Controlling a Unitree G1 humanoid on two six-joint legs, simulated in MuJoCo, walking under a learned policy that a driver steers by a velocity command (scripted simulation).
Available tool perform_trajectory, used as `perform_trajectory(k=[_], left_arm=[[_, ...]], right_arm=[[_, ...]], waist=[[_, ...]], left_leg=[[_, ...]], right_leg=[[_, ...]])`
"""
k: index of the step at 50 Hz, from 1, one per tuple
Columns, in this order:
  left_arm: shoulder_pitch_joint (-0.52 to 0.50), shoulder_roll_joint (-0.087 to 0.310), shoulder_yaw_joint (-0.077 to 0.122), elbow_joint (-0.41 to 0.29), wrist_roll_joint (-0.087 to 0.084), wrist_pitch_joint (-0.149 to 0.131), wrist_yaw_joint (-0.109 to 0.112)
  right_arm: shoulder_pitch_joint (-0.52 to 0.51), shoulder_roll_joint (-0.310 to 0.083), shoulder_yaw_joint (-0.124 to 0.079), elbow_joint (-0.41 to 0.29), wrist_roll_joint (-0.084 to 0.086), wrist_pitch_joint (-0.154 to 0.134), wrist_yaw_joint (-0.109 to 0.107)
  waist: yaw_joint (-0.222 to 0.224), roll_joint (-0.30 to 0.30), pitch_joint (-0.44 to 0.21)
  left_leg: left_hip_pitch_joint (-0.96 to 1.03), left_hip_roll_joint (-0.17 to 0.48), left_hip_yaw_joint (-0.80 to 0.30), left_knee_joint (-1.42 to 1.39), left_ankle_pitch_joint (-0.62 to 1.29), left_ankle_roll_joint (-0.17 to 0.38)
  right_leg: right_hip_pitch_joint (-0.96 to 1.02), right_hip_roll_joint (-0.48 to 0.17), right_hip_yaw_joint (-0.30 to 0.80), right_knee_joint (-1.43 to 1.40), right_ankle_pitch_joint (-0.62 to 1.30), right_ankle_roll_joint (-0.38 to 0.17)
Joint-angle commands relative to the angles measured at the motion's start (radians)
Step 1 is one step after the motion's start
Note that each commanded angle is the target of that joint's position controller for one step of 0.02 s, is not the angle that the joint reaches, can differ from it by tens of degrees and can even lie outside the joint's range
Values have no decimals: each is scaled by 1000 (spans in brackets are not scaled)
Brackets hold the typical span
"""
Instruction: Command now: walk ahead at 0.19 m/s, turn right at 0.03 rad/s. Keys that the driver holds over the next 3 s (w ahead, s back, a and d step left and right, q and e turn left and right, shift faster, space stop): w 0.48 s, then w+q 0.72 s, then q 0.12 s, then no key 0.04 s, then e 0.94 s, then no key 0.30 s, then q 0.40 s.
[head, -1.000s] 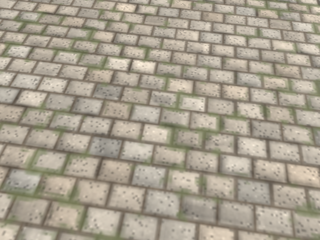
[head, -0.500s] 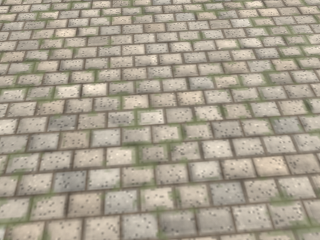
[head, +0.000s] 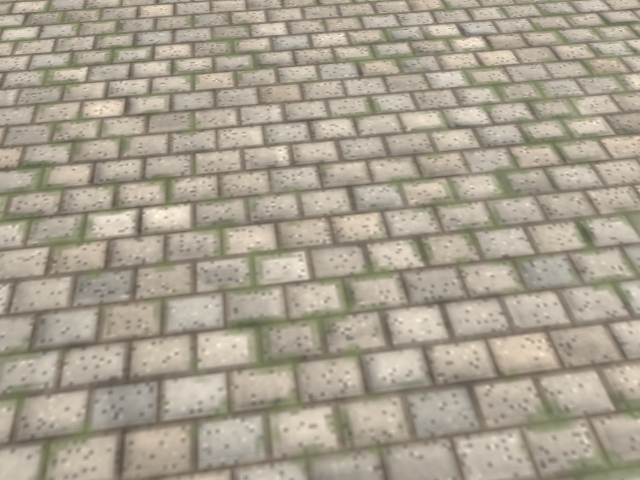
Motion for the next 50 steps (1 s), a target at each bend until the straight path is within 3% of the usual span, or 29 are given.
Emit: perform_trajectory(k=[1,4,5,7,8,9,10,11,12,13,15,17,19,22,24,26,28,29,30,31,32,33,34,36,39,43,46,50], left_arm=[[47,125,23,-17,0,-19,2],[126,165,38,6,-2,-45,-2],[123,177,44,6,0,-50,-5],[86,174,48,-4,-2,-59,-13],[37,157,46,-18,-7,-62,-15],[-53,130,39,-55,-11,-68,-16],[-111,63,23,-95,-15,-82,-22],[-125,102,33,-115,9,-89,-24],[-103,126,40,-94,21,-87,-25],[-62,94,33,-74,14,-89,-34],[-79,80,31,-81,16,-87,-53],[-110,68,26,-94,23,-77,-65],[-181,53,17,-128,22,-71,-71],[-290,25,-2,-179,13,-69,-77],[-303,40,-2,-195,7,-64,-71],[-243,75,12,-188,7,-65,-56],[-4,118,37,-113,9,-79,-37],[140,162,55,-74,24,-90,-24],[252,260,75,-71,52,-97,-15],[208,263,75,-79,31,-86,-27],[82,198,63,-99,7,-82,-31],[-11,123,43,-118,0,-91,-34],[-38,91,34,-113,3,-102,-35],[-18,60,24,-91,4,-121,-25],[44,70,28,-69,-2,-146,-23],[111,66,25,-49,3,-149,-18],[144,70,22,-37,1,-149,-13],[226,93,23,-9,3,-137,1]], right_arm=[[-11,-119,-33,-49,-2,-5,11],[-64,-73,-25,-73,-10,-44,25],[-74,-79,-26,-80,-15,-54,29],[-16,-83,-29,-67,-8,-72,34],[71,-84,-33,-34,-2,-79,34],[200,-118,-44,10,0,-86,27],[328,-210,-71,52,-5,-92,17],[396,-239,-82,80,-6,-87,19],[335,-177,-64,64,-13,-83,20],[279,-148,-55,45,-15,-84,21],[225,-120,-40,39,-13,-92,20],[250,-107,-32,61,-6,-98,17],[272,-98,-25,79,0,-101,15],[260,-111,-20,88,1,-103,12],[266,-130,-21,100,2,-107,12],[248,-140,-19,105,7,-108,10],[214,-161,-23,99,8,-101,8],[215,-151,-19,91,10,-99,12],[290,-42,4,59,22,-95,19],[345,-62,-11,71,31,-84,15],[268,-116,-28,57,11,-75,13],[201,-106,-28,42,7,-75,22],[185,-75,-27,42,6,-71,28],[194,-54,-31,42,-15,-47,42],[125,-39,-36,6,-12,-23,55],[-24,-36,-37,-53,-10,-16,68],[-134,-20,-26,-96,-10,-23,78],[-257,-18,-16,-152,-15,-26,88]], waist=[[16,-74,153],[47,-175,137],[46,-179,138],[1,-163,126],[-46,-137,114],[-115,-50,107],[-157,172,95],[-152,223,111],[-100,61,125],[-61,27,101],[-28,55,95],[-25,90,89],[-27,85,101],[-34,105,121],[-29,120,118],[14,106,86],[120,75,-42],[172,46,-121],[148,-133,-272],[110,-190,-323],[61,-94,-149],[42,-50,-33],[17,-46,22],[-21,-64,38],[-29,-58,46],[-10,-48,78],[12,-46,92],[52,-52,100]], left_leg=[[-146,66,-132,-54,-366,67],[-249,4,-9,108,-126,37],[-261,5,20,119,-85,36],[-142,14,20,42,-85,53],[10,12,6,-30,-67,61],[188,62,-112,-130,-116,84],[379,231,-421,-279,-247,144],[434,402,-625,-328,-96,200],[400,395,-542,-281,36,203],[364,363,-468,-278,100,191],[310,298,-338,-320,174,159],[290,253,-240,-327,361,145],[254,227,-171,-335,489,141],[149,198,-97,-356,551,125],[129,222,-89,-365,618,118],[156,243,-93,-266,848,100],[156,213,-71,23,986,70],[9,169,-58,246,779,58],[-224,69,-10,593,209,35],[-362,-29,-56,819,-184,38],[-415,51,-82,854,-92,48],[-407,90,-73,807,-12,51],[-370,118,-71,760,20,51],[-309,141,-67,714,36,41],[-381,153,-50,680,103,28],[-517,158,-23,561,248,9],[-497,137,32,371,337,1],[-480,107,116,201,317,28]], right_leg=[[-153,-94,187,-136,-425,-125],[-12,-228,411,-277,-410,-203],[9,-262,445,-294,-362,-222],[-57,-253,402,-252,-248,-213],[-150,-208,329,-204,-195,-181],[-302,-125,215,-80,-133,-130],[-501,18,17,214,-59,-70],[-652,36,-57,426,-173,-60],[-670,-22,-23,541,-161,-68],[-643,-50,-18,583,-104,-71],[-622,-87,-44,582,-15,-60],[-614,-81,-90,569,42,-38],[-606,-71,-129,491,92,-19],[-465,-50,-167,261,194,-17],[-356,-29,-187,175,227,-42],[-244,-1,-175,139,220,-73],[9,38,-169,56,206,-102],[231,-45,-87,25,161,-121],[464,-358,299,-28,-82,-176],[421,-488,669,-226,-221,-250],[259,-447,552,-263,-322,-227],[106,-401,397,-296,-245,-204],[11,-353,271,-321,-119,-172],[-74,-300,108,-334,55,-139],[-55,-292,-7,-367,161,-139],[8,-263,-132,-373,270,-124],[39,-244,-214,-354,396,-105],[174,-275,-273,-308,581,-96]])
